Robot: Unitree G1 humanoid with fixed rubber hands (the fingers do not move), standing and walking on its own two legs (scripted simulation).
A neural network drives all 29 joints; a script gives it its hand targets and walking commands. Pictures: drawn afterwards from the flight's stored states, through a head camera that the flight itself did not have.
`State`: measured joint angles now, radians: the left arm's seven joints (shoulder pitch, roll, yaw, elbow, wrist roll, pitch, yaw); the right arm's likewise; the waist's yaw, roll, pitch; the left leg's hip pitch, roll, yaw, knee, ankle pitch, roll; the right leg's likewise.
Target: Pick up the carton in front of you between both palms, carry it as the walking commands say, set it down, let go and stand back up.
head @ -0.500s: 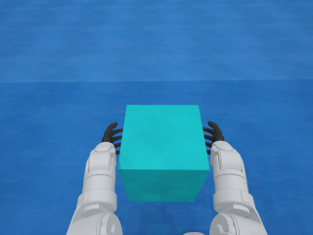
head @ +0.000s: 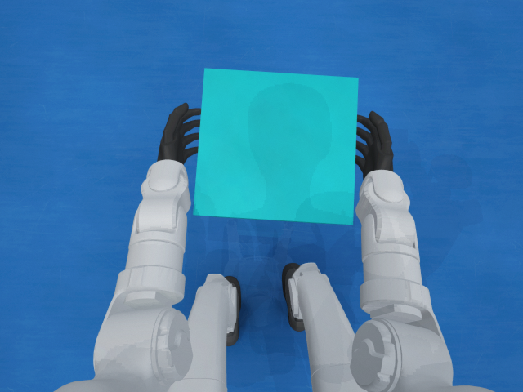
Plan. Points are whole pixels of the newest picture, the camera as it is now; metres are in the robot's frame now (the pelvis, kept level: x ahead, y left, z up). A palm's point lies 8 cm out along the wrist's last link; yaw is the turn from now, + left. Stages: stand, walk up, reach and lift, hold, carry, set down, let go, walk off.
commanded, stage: set down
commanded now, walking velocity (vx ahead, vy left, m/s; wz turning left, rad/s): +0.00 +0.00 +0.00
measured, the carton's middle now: (272, 162) +0.44 -0.04 -0.16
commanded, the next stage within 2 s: none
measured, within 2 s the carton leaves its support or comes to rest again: rests again in 1.66 s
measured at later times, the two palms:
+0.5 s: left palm (198, 146) +0.49 +0.10 -0.22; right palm (353, 161) +0.44 -0.20 -0.21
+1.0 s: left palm (221, 141) +0.55 +0.06 -0.36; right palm (343, 167) +0.46 -0.22 -0.36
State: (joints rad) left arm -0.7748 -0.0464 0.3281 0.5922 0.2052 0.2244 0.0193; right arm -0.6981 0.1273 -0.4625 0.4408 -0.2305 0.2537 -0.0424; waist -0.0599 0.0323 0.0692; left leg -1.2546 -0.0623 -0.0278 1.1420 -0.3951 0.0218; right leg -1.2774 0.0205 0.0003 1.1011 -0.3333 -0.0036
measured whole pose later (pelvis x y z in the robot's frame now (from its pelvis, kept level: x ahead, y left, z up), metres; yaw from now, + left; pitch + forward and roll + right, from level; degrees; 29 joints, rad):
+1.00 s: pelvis -0.03 +0.00 -0.22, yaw +0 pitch +44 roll -3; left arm -1.51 0.22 0.20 0.98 0.15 0.32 0.06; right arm -1.26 -0.03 -0.60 0.61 -0.15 0.35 -0.11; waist -0.14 0.04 0.20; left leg -2.15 -0.10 -0.01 1.97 -0.58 0.02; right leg -2.16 0.04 0.00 1.91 -0.51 0.03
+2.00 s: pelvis -0.03 +0.01 -0.30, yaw -1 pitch +34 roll -6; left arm -1.73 0.34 0.04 1.22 0.03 0.23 0.01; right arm -1.43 -0.18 -0.57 0.89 -0.07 0.25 -0.01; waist -0.16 0.02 0.48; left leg -2.21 -0.11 0.00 2.26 -0.64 0.05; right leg -2.19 0.03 -0.02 2.18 -0.59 0.06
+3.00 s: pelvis -0.03 +0.00 -0.23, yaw -3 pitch +41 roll -3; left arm -1.69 0.53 -0.02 1.18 -0.08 0.26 -0.02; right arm -1.38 -0.19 -0.38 0.83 0.12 0.24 -0.17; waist -0.19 0.02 0.26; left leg -2.11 -0.05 -0.02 2.02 -0.62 0.02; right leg -2.14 0.06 -0.03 1.94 -0.52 0.02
